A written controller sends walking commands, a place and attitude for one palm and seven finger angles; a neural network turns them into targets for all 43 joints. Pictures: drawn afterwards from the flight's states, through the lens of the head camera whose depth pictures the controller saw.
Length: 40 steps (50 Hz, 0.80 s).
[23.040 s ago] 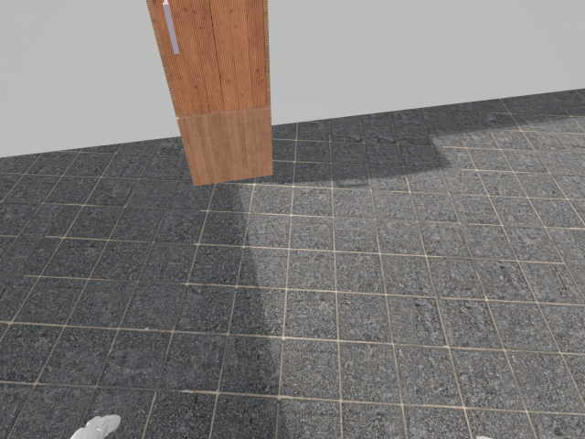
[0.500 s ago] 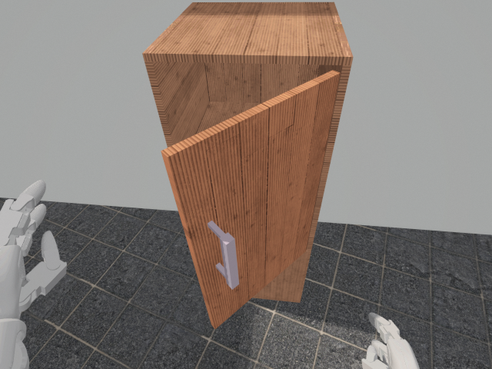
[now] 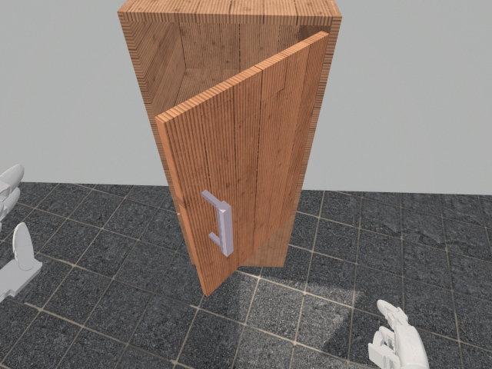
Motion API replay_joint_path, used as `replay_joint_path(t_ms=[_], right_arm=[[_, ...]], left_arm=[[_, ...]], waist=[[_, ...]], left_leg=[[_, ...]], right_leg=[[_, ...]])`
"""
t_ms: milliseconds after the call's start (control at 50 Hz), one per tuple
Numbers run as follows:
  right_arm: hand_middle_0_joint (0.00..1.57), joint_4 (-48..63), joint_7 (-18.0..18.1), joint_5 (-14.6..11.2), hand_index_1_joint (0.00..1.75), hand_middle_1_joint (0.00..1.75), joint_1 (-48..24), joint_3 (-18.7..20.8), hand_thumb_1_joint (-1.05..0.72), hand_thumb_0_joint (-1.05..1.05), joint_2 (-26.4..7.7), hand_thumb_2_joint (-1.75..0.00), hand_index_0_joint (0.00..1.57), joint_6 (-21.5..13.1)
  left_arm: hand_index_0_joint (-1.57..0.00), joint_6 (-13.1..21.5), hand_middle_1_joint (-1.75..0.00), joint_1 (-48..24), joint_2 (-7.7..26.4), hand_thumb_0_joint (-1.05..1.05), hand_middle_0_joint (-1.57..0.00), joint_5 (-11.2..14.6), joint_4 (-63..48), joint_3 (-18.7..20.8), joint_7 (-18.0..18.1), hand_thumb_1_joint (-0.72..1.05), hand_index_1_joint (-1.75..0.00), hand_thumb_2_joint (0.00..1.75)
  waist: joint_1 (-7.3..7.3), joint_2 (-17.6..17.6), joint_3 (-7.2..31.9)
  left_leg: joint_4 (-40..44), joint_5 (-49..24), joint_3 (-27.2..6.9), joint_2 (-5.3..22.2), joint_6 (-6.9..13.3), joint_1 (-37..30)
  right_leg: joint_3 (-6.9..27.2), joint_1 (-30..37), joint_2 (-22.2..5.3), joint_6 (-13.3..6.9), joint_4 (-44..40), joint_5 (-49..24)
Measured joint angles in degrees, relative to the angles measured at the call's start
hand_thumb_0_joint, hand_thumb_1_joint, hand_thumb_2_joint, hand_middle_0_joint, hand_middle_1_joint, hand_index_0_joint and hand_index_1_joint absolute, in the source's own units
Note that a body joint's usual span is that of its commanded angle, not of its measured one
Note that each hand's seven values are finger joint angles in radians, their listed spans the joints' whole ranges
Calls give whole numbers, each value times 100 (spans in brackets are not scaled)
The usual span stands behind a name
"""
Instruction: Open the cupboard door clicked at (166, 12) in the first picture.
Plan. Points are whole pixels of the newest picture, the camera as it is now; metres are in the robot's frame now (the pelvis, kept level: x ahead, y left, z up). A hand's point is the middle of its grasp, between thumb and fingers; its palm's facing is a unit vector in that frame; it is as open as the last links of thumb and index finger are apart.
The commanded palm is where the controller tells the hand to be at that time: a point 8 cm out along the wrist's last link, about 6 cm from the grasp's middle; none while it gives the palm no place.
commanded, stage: step back with the hand held close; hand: left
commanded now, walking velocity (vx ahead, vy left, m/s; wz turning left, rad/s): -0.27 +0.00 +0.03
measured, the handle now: (218, 224) +0.36 +0.08 +0.00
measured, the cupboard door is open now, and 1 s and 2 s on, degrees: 48 48 48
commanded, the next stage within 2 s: stop stepping back and stand still in 0.68 s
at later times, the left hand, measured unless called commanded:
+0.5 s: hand out of the picture +0.09 +0.28 +0.16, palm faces +0.55 -0.69 -0.48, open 7.4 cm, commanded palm +0.03 +0.32 +0.18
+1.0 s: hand out of the picture +0.02 +0.22 +0.17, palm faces +0.34 -0.78 -0.52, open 7.4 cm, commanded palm -0.05 +0.27 +0.18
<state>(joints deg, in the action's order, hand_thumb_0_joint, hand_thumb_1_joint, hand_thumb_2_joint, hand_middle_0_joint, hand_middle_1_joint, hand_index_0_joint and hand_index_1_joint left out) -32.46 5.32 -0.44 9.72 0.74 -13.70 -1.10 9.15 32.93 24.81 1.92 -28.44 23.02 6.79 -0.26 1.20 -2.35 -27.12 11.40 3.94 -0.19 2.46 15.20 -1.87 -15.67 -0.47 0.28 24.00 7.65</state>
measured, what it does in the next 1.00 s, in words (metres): walks backwards: right foot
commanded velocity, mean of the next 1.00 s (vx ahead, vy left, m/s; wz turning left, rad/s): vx -0.21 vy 0.02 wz -0.06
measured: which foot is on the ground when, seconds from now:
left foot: down 0.00-0.96, up 0.98-1.00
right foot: down 0.00-0.60, up 0.62-0.94, down 0.96-1.00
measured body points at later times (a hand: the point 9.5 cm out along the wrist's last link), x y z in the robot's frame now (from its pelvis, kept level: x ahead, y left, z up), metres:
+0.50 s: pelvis -0.07 +0.00 -0.02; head -0.06 +0.02 +0.43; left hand +0.06 +0.32 +0.19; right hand +0.13 -0.21 -0.10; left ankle +0.01 +0.10 -0.73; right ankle +0.04 -0.12 -0.74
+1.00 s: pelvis -0.19 -0.03 -0.01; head -0.15 -0.02 +0.44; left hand -0.01 +0.26 +0.19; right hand -0.01 -0.24 -0.09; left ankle -0.06 +0.11 -0.73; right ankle -0.28 -0.13 -0.74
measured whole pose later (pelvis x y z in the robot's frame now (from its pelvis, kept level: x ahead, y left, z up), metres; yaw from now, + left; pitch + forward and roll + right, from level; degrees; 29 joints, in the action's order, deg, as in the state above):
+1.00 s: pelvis -0.19 -0.03 -0.01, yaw -1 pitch +3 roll +0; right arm -33.8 2.9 0.9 8.7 -2.1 -9.1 -7.5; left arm 10.0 33.6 27.2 3.3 -34.7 25.5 8.4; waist 0.4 -1.6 -1.2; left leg -31.0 10.1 4.3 4.4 -1.0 30.2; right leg -2.8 -8.0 0.5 -2.2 26.4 21.4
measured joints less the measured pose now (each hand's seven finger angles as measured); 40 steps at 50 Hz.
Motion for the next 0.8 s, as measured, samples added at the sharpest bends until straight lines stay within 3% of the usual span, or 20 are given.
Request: replay_joint_path(t_ms=[120, 300, 400, 540, 580, 600, 660, 720, 800], right_arm=[[20, 105, -10, 24, 30, 30, 64, -65, -91, 1, 58, -90, 20, -77], [20, 100, -25, 114, 30, 31, 294, -99, -90, 1, 172, -90, 20, -285], [20, 11, -54, 129, 30, 31, 366, -88, -90, 1, 207, -90, 20, -397], [20, -282, -227, 101, 30, 31, 21, -18, -90, 2, 163, -90, 20, -326], [20, -254, -217, 82, 30, 31, -17, -42, -90, 2, 166, -90, 20, -299], [20, -204, -184, 81, 30, 31, -41, -38, -90, 1, 157, -90, 20, -321], [20, -196, -115, 147, 30, 30, -179, 19, -90, 1, 236, -90, 20, -514], [20, -258, -193, 145, 30, 30, -166, -5, -91, 1, 438, -90, 20, -669], [20, -311, -289, 124, 30, 30, -89, -103, -90, 1, 594, -90, 20, -795]], left_arm=[[-22, 116, -30, -73, -75, 1, -21, -132, 0, 77, 80, 89, -30, 90], [-22, 253, -30, -257, -188, 2, -21, -359, -170, 147, 152, 89, -30, 90], [-22, 393, -30, -388, -126, 2, -21, -420, -261, 296, 122, 89, -30, 90], [-21, 470, -30, -394, -240, 1, -21, -207, -374, 255, 147, 89, -30, 90], [-21, 433, -30, -344, -172, 1, -21, -172, -458, 201, 139, 89, -30, 90], [-21, 420, -30, -372, -115, 1, -21, -159, -492, 186, 136, 89, -30, 90], [-22, 421, -30, -510, -8, 1, -21, -192, -464, 226, 161, 89, -30, 90], [-22, 385, -30, -300, 112, 2, -21, -92, -569, 395, 181, 89, -30, 90], [-21, 270, -30, -102, 87, 2, -21, 2, -821, 393, 220, 89, -30, 90]], waist=[[-26, -70, -32], [23, -176, -185], [30, -154, -217], [-85, -285, -196], [-49, -399, -130], [9, -422, -147], [-3, -350, -389], [-42, -258, -335], [-165, -221, -132]], left_leg=[[-272, -46, 8, -41, 96, 287], [-824, -35, -205, -126, 155, 744], [-1152, 107, -125, -43, 195, 930], [-2082, 1200, -185, -106, -157, 1210], [-1483, 1093, -211, -67, -177, 814], [-1173, 563, -197, -60, -109, 790], [-1086, 115, -200, 19, 30, 892], [-700, -91, -189, 253, 2, 854], [-111, -512, -10, 534, -70, 787]], right_leg=[[22, -255, -42, 57, 228, -53], [320, -591, 180, 79, 808, 150], [464, -632, 297, 69, 1234, 385], [568, -894, 179, 74, 1050, 72], [621, -1024, 136, 139, 973, -54], [603, -1141, 111, 138, 1056, 32], [637, -1584, 345, 97, 2679, 1243], [487, -1586, 547, 92, 3848, 1790], [183, -966, 376, 141, 3574, 1920]])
